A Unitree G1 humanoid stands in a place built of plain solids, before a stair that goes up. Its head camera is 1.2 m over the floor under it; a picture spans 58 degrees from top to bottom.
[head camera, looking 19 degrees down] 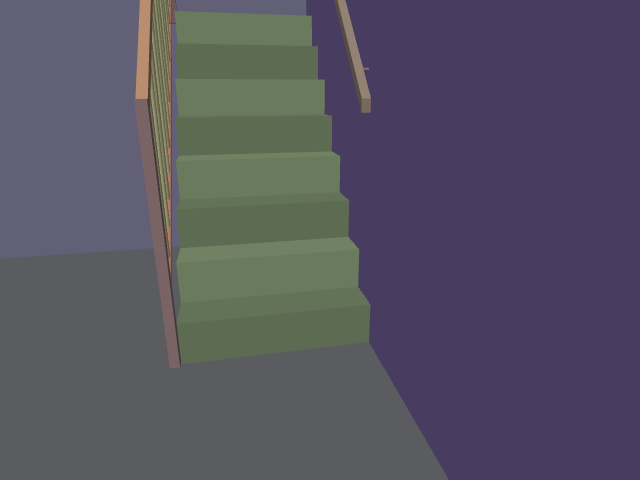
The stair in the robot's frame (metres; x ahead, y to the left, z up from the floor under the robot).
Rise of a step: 0.21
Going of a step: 0.21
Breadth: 0.91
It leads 12 degrees to the left of straight ahead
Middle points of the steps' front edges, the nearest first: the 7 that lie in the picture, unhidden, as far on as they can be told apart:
1.81 0.20 0.21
2.01 0.24 0.42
2.22 0.29 0.63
2.42 0.33 0.85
2.63 0.37 1.06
2.83 0.42 1.27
3.04 0.46 1.48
